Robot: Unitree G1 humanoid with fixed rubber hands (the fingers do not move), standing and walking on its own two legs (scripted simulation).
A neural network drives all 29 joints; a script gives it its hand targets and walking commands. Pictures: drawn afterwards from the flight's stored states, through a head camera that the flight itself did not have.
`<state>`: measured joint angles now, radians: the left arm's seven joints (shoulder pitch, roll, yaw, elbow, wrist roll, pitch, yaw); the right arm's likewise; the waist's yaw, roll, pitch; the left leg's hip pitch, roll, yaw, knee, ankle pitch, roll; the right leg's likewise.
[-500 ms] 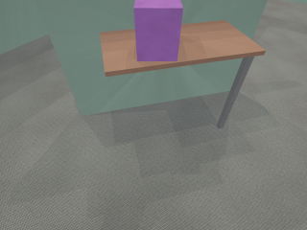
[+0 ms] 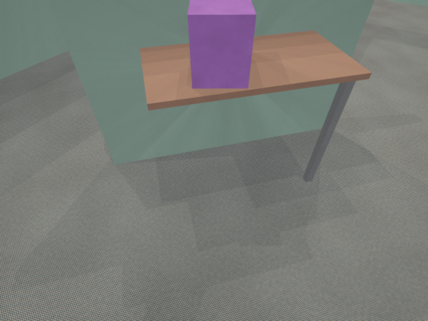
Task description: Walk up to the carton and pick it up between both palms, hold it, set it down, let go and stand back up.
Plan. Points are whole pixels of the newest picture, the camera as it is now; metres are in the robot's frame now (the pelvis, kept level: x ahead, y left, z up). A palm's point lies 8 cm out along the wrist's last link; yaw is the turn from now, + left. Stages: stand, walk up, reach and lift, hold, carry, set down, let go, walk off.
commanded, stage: stand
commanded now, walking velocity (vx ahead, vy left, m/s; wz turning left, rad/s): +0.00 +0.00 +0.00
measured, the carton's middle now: (219, 38) +1.05 +0.02 +0.08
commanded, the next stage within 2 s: none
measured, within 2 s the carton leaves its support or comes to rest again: neither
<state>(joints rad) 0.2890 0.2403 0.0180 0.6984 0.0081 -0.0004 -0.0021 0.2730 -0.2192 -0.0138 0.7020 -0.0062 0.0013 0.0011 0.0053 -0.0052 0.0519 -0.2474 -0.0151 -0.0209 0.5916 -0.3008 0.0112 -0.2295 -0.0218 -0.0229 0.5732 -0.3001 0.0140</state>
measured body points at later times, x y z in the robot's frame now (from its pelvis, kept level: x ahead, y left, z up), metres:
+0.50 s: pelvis +0.00 +0.00 +0.00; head +0.00 +0.01 +0.45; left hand +0.09 +0.26 -0.12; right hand +0.11 -0.24 -0.11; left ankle +0.01 +0.11 -0.73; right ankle +0.01 -0.13 -0.73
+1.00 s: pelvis +0.00 +0.00 +0.00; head +0.00 +0.01 +0.45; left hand +0.08 +0.26 -0.12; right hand +0.09 -0.24 -0.12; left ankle +0.01 +0.11 -0.73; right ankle +0.01 -0.13 -0.73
